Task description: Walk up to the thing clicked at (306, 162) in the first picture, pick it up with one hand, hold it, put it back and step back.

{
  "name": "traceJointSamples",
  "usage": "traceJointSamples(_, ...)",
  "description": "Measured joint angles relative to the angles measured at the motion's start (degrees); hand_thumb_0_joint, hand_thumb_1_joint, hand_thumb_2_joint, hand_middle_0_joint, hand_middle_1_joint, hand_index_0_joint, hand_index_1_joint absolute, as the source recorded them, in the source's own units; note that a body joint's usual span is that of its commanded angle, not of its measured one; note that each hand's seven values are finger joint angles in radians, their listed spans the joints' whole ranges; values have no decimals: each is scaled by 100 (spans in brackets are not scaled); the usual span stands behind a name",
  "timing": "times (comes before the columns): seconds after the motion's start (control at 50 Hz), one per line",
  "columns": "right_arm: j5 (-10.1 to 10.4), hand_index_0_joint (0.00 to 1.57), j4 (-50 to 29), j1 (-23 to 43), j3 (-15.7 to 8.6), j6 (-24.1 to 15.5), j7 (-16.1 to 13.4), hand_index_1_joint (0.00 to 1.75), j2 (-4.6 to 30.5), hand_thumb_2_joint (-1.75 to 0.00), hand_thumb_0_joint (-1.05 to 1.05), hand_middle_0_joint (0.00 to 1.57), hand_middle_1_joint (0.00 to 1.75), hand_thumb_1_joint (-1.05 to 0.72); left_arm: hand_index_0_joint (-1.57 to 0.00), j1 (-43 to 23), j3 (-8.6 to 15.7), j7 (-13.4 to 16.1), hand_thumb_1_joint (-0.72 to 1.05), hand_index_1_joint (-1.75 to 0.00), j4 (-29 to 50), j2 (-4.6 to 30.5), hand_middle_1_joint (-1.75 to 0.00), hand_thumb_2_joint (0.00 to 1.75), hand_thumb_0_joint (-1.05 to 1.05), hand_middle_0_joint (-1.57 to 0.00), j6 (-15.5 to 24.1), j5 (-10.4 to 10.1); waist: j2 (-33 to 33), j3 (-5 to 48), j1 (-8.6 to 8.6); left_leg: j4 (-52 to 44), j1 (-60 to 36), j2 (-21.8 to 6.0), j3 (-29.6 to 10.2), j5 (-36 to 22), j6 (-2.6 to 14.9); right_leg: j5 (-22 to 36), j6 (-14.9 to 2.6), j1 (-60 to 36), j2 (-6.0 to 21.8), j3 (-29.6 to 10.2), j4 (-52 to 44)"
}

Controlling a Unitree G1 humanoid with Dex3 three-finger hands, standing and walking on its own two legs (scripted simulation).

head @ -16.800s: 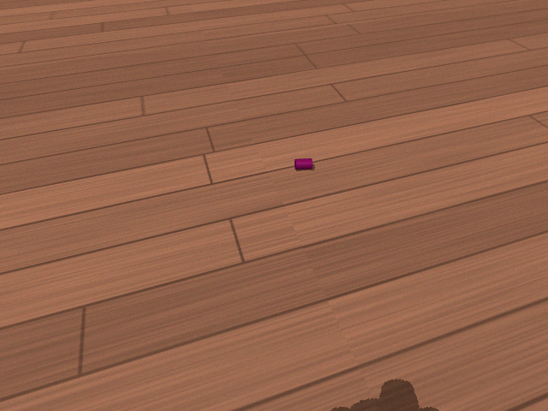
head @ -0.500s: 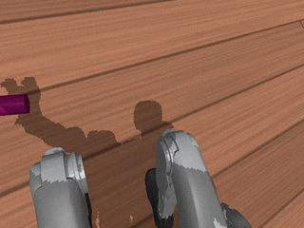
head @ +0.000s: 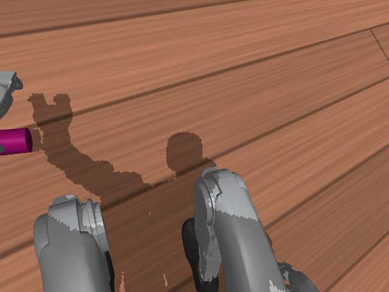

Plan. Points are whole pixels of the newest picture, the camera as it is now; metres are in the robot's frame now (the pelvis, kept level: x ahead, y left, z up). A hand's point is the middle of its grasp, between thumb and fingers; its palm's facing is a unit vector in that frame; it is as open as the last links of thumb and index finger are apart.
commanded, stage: approach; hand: left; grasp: from above
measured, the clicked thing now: (5, 142) +0.47 +0.34 -0.29
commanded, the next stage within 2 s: close in in 0.14 s
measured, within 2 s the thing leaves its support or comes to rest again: neither
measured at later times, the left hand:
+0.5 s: hand out of the picture +0.44 +0.34 -0.19, palm faces -0.48 -0.09 -0.87, open 13.4 cm
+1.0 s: hand (0, 137) +0.46 +0.33 -0.23, palm faces -0.45 -0.08 -0.89, open 14.0 cm
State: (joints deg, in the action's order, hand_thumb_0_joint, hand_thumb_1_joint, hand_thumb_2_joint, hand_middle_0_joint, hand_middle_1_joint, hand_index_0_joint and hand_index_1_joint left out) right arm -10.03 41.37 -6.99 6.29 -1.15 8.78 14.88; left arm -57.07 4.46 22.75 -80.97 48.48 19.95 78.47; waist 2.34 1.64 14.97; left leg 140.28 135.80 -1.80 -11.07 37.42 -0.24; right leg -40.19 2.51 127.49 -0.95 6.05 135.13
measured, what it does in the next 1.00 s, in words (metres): stands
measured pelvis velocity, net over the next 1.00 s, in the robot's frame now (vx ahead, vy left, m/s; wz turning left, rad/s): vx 0.01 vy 0.00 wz -0.05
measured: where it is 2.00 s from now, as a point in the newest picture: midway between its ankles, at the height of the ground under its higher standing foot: (156, 284)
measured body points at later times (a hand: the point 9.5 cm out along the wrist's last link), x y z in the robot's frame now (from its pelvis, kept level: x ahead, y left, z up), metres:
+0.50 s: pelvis +0.00 +0.00 -0.01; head +0.25 +0.10 +0.35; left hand +0.46 +0.34 -0.14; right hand +0.05 -0.28 -0.09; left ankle +0.08 +0.13 -0.29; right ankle +0.10 -0.13 -0.28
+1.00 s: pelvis +0.01 +0.00 -0.02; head +0.27 +0.11 +0.33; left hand +0.48 +0.33 -0.18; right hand +0.06 -0.26 -0.10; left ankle +0.08 +0.13 -0.29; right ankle +0.10 -0.13 -0.28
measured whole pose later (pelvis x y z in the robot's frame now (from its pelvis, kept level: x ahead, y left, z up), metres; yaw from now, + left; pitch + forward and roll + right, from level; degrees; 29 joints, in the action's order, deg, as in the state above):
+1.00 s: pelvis +0.01 +0.00 -0.02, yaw -3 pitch +29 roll -12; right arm -14.5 38.6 -5.9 12.7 -7.9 11.2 16.8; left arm -56.6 9.7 29.3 -92.9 57.7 16.0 77.4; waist 5.6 -5.4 19.7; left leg 146.0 137.2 -2.4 -14.0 39.7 -0.4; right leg -40.6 3.5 128.7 -2.8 7.7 138.8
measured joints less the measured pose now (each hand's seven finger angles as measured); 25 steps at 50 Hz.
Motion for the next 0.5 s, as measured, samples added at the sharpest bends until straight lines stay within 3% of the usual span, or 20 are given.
traceJointSamples(0.1,68,20,-115,-63,61,-45,-9,30,53,-90,0,20,30,-91,-21,-93,100,65,-42,-86,-290,-69,-83,92,0,-23,-420,-55,-171,35,161,-110,-19,-42,31,-24,7,60,11,35,-24,-23,-94)
traceJointSamples(0.18,142,20,-158,-123,130,-51,-26,30,104,-90,0,20,30,-91,-22,-86,112,-104,-41,-84,-437,-2,-82,90,0,-24,-629,-286,-240,-20,202,-178,-66,-83,67,-49,9,119,10,50,-51,-54,-135)
traceJointSamples(0.26,171,20,-166,-149,194,-84,-46,30,157,-89,0,20,30,-91,-23,-1,77,-486,-39,-83,-511,173,-81,88,0,-25,-598,-529,-222,-184,209,-180,-98,-85,81,-85,21,158,7,42,-55,-67,-118)
traceJointSamples(0.32,128,20,-169,-160,246,-99,-55,30,205,-90,0,20,30,-91,-25,99,109,-687,-37,-82,-429,329,-81,86,0,-26,-352,-629,-135,-363,165,-123,-108,-65,52,-105,-8,168,-4,21,-50,-48,-65)
traceJointSamples(0.4,-10,20,-133,-147,293,-83,-68,30,249,-90,0,20,30,-91,-26,157,225,-650,-36,-82,-316,518,-82,85,0,-26,118,-548,32,-559,63,-5,-85,-24,-43,-105,-55,158,-13,-4,-43,24,13)
traceJointSamples(0.5,-180,20,-12,-73,309,-25,-54,30,241,-90,1,20,30,-91,-24,64,229,-192,-38,-83,-441,647,-82,86,0,-24,482,-196,221,-555,8,157,-21,17,-132,-36,-77,78,-15,0,-39,89,124)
